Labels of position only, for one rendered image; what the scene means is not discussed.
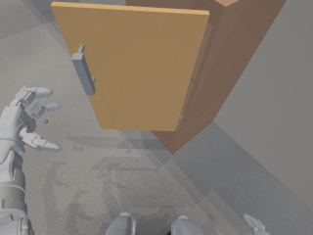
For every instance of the left robot hand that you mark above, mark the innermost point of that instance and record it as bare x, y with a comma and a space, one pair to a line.
14, 118

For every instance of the left robot shin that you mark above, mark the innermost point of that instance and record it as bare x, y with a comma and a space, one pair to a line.
124, 214

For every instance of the left robot forearm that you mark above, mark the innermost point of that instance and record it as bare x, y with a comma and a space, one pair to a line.
12, 181

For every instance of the handle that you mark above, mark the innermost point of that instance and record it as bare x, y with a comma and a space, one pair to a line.
83, 72

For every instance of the robot left upper arm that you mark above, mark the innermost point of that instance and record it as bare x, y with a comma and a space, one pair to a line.
18, 226

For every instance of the robot shin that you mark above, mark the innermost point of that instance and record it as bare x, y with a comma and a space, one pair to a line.
124, 214
182, 217

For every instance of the right robot hand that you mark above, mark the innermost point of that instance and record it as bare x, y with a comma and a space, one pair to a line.
256, 225

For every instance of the right robot shin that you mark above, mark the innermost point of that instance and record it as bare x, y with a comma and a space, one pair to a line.
182, 217

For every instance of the cupboard door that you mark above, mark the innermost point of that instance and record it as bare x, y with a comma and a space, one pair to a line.
142, 59

